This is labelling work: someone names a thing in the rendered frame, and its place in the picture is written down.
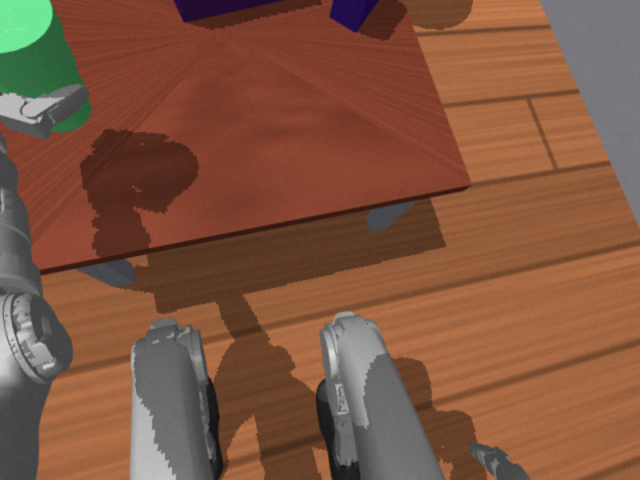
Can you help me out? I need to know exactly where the left robot foot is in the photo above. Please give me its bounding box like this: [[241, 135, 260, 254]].
[[205, 377, 223, 480]]

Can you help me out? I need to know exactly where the left robot hand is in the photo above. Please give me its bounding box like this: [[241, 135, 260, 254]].
[[0, 84, 89, 139]]

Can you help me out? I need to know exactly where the right robot hand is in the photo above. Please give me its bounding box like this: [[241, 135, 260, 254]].
[[469, 443, 531, 480]]

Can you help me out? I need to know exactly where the left robot arm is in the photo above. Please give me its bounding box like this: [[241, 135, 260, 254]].
[[0, 133, 73, 480]]

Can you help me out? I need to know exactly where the coffee table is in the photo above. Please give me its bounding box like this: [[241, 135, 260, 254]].
[[0, 0, 472, 287]]

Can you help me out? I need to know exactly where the right robot foot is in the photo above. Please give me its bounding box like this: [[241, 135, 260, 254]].
[[316, 379, 361, 480]]

